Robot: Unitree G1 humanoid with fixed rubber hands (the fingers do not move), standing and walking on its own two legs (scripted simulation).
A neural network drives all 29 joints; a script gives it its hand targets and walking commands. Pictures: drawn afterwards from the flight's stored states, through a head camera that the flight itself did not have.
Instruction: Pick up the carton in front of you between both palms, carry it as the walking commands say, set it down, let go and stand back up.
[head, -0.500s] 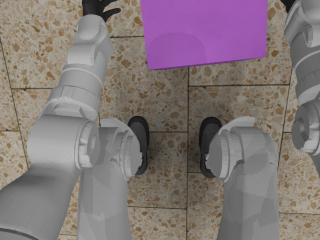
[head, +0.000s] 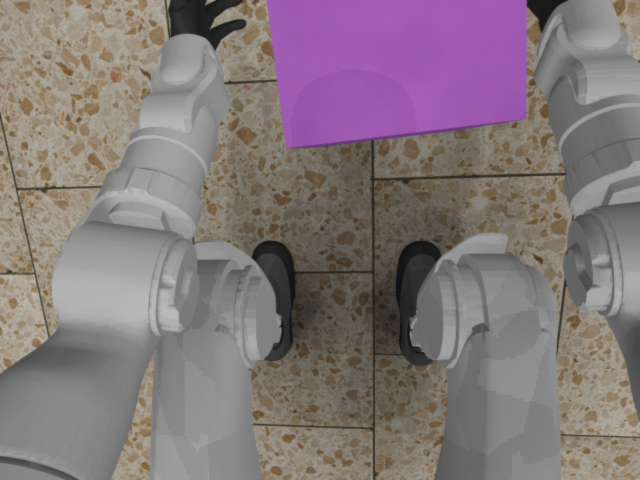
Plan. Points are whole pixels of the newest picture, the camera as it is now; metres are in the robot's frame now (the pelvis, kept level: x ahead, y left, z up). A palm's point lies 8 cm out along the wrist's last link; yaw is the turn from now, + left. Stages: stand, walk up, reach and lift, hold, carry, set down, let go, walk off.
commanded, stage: reach and lift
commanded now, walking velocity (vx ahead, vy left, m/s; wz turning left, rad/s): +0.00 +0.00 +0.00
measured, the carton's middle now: (383, 46) +0.51 -0.07 -0.25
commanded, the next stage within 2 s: none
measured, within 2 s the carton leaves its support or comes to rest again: leaves its support in 0.38 s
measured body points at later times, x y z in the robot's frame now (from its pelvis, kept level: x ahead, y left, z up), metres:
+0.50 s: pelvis +0.00 +0.01 -0.01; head +0.34 -0.06 +0.28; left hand +0.55 +0.09 -0.15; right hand +0.54 -0.21 -0.16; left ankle +0.13 +0.13 -0.34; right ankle +0.11 -0.12 -0.34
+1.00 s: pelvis +0.01 +0.02 +0.11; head +0.25 -0.03 +0.49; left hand +0.51 +0.08 +0.05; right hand +0.48 -0.22 +0.05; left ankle +0.13 +0.13 -0.34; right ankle +0.11 -0.12 -0.34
